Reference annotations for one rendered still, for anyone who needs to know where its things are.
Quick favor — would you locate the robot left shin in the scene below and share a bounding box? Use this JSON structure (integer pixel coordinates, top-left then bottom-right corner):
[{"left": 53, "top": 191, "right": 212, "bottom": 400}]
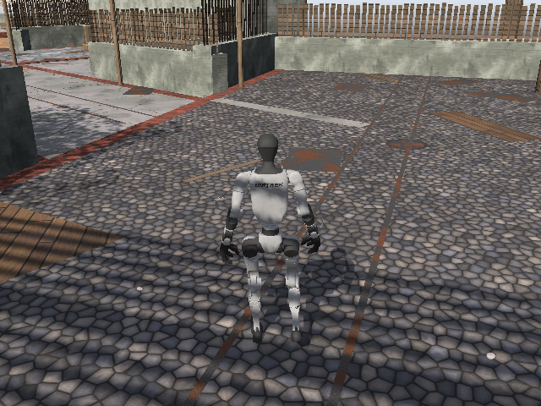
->
[{"left": 248, "top": 278, "right": 261, "bottom": 332}]

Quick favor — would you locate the left robot hand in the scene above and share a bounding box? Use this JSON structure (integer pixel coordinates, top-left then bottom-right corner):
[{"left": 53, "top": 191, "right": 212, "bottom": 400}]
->
[{"left": 220, "top": 243, "right": 239, "bottom": 264}]

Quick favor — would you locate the robot torso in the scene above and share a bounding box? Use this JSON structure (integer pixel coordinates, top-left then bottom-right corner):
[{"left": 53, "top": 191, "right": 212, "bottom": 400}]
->
[{"left": 249, "top": 166, "right": 289, "bottom": 254}]

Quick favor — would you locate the robot right forearm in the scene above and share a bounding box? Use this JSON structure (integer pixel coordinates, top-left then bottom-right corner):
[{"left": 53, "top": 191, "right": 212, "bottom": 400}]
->
[{"left": 302, "top": 203, "right": 319, "bottom": 239}]

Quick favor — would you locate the robot left forearm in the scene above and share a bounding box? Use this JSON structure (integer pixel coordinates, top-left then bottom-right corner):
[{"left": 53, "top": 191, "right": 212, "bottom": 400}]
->
[{"left": 221, "top": 206, "right": 238, "bottom": 245}]

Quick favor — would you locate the right robot hand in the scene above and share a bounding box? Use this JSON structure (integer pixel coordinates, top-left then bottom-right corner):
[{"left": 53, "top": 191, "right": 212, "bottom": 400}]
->
[{"left": 301, "top": 235, "right": 321, "bottom": 254}]

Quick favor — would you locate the left robot upper arm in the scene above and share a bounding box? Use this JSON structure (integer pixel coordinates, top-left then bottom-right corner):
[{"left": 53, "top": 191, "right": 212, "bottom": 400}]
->
[{"left": 230, "top": 171, "right": 251, "bottom": 219}]

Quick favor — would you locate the right robot upper arm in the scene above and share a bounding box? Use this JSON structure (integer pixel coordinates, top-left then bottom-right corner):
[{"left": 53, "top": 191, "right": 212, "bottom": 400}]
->
[{"left": 287, "top": 170, "right": 310, "bottom": 216}]

